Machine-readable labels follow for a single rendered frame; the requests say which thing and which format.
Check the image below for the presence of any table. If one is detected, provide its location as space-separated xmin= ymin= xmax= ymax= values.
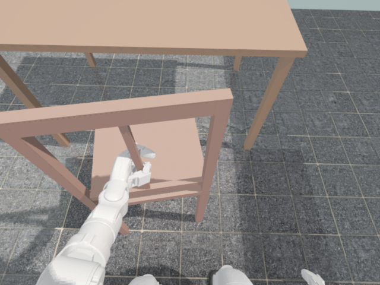
xmin=0 ymin=0 xmax=308 ymax=150

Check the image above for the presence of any robot right hand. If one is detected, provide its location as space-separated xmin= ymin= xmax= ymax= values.
xmin=301 ymin=269 xmax=325 ymax=285

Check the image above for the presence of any left robot forearm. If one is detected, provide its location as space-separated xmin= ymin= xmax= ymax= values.
xmin=36 ymin=179 xmax=129 ymax=285

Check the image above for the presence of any chair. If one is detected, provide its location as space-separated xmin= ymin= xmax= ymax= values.
xmin=0 ymin=88 xmax=233 ymax=235

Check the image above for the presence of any left robot upper arm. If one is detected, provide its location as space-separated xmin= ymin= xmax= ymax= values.
xmin=40 ymin=255 xmax=106 ymax=285

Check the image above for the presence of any robot right shin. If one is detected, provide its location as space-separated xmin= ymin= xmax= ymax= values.
xmin=218 ymin=265 xmax=232 ymax=272

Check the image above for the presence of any robot left hand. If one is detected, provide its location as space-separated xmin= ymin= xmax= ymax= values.
xmin=109 ymin=142 xmax=156 ymax=188

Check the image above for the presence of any robot right thigh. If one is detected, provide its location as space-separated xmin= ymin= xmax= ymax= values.
xmin=213 ymin=268 xmax=253 ymax=285

